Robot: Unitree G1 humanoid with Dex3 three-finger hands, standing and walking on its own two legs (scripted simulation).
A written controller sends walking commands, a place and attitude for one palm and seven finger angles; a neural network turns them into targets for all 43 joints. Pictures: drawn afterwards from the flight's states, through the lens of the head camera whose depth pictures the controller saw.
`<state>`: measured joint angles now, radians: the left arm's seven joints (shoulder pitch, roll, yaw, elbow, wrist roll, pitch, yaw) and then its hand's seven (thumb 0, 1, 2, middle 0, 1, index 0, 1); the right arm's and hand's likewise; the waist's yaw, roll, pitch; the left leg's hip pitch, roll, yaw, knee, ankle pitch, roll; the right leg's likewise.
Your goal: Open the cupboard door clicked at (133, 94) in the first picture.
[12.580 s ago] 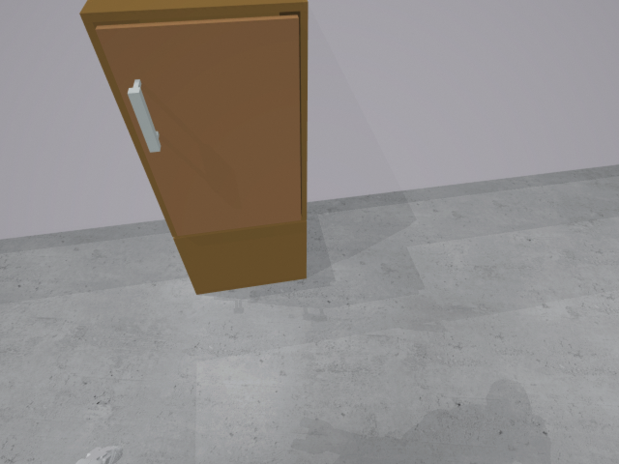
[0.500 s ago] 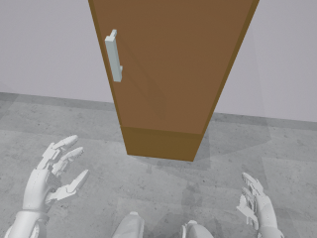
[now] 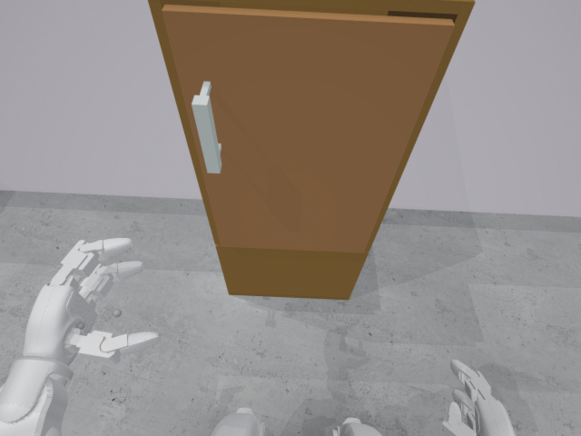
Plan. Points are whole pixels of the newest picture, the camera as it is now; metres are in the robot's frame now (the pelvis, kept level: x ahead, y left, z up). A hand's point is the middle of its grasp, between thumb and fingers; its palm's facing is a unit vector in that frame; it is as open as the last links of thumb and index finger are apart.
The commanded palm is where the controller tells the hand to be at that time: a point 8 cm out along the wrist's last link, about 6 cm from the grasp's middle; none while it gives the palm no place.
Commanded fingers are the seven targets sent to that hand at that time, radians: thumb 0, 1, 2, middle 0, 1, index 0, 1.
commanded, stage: raise the hand with hooked fingers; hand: left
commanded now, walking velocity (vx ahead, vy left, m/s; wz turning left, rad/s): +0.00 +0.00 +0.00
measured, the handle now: (210, 129) +0.55 +0.17 +0.08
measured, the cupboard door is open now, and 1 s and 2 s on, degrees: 0 0 0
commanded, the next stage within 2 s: move the hooked fingers beside the handle in 1.06 s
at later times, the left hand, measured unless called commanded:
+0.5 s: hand (78, 265) +0.29 +0.27 +0.10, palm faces +0.04 -1.00 -0.04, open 13.9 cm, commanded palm +0.26 +0.32 +0.10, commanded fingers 0.00 -0.50 0.30 -0.30 -1.20 -0.30 -1.20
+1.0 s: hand (90, 256) +0.30 +0.26 +0.10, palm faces +0.05 -1.00 -0.03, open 14.0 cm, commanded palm +0.27 +0.31 +0.10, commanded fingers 0.00 -0.50 0.30 -0.30 -1.20 -0.30 -1.20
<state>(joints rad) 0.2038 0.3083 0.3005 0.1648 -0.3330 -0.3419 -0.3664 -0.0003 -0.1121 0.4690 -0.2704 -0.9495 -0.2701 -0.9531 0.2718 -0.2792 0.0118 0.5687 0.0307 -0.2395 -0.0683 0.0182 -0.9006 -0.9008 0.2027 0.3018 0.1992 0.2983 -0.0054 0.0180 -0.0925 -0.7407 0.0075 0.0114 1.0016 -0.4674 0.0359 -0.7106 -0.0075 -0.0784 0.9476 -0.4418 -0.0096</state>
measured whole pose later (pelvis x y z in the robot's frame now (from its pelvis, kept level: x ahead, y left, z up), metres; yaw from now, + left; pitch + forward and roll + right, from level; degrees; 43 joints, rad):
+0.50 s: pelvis +0.01 +0.00 +0.02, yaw +0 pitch +9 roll -2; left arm -0.02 0.40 0.41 0.35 -0.35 -0.23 -0.47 -0.01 -0.49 0.31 -0.30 -1.19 -0.30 -1.20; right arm 0.27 -0.26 0.06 0.57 0.04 -0.20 -0.08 0.02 -0.90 -0.90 0.21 0.30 0.20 0.30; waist 0.01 0.03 -0.07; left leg -0.61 0.01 0.01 0.88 -0.42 0.03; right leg -0.58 0.00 -0.08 0.81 -0.39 -0.01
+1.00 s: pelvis +0.01 -0.01 +0.02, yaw +0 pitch +8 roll -1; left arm -0.05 0.40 0.43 0.43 -0.36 -0.26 -0.49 -0.01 -0.50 0.30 -0.30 -1.20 -0.30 -1.20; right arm 0.28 -0.28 0.05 0.57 0.04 -0.19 -0.08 0.02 -0.90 -0.90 0.20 0.30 0.20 0.30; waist 0.00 0.02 -0.07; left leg -0.58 0.02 0.01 0.83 -0.40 0.02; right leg -0.55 0.01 -0.08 0.79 -0.38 -0.02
